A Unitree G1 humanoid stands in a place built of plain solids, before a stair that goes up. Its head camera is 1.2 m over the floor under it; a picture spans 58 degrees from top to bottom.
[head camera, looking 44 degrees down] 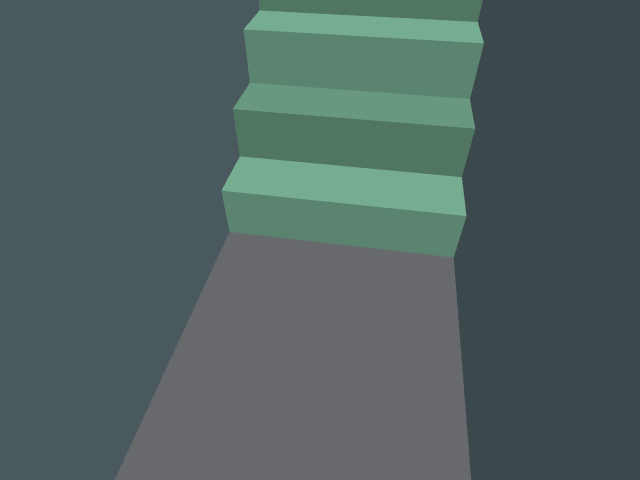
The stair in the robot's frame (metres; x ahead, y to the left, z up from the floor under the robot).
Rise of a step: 0.21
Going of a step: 0.23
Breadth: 0.99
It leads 9 degrees to the right of straight ahead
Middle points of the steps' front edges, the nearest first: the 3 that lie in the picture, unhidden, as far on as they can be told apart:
1.22 -0.07 0.21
1.45 -0.11 0.42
1.68 -0.15 0.63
